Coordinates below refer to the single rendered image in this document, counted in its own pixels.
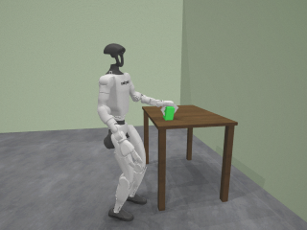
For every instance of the left robot forearm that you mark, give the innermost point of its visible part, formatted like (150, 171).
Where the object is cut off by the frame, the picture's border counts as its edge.
(151, 101)

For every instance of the left robot shin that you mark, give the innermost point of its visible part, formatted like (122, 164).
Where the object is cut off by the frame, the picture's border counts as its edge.
(137, 179)

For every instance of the left robot thigh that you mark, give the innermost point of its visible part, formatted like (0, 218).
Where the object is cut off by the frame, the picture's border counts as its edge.
(136, 141)

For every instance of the sponge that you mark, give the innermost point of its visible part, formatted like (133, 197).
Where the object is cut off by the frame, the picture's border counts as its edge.
(169, 113)

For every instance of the left robot upper arm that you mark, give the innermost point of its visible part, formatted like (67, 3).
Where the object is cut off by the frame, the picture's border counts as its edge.
(135, 96)

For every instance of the robot right hand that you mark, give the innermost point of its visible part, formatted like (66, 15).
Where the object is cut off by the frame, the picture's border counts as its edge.
(127, 148)

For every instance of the right robot forearm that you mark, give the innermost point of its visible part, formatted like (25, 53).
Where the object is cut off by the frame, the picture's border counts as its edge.
(108, 120)

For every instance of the table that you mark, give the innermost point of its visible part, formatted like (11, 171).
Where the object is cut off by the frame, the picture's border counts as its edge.
(187, 116)

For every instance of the robot left hand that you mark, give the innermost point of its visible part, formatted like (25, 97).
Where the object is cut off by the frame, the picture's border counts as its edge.
(168, 103)

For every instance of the right robot upper arm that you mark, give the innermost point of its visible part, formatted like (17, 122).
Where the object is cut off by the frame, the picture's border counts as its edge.
(105, 82)

